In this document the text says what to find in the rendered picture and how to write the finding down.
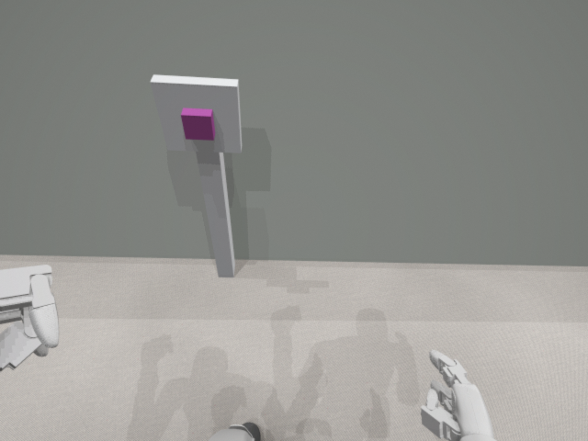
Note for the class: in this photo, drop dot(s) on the button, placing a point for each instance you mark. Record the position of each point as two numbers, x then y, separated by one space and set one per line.
198 124

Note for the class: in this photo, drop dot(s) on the panel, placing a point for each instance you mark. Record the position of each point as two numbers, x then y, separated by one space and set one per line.
171 94

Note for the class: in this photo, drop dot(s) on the left robot shin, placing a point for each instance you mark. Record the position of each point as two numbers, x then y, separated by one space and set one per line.
236 426

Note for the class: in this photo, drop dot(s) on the left robot hand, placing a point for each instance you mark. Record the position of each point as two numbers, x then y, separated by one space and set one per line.
25 296

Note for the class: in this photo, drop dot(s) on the right robot hand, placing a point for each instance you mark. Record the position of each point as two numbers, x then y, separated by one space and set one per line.
464 412

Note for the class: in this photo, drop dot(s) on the robot left foot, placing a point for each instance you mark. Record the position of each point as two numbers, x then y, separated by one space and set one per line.
254 430

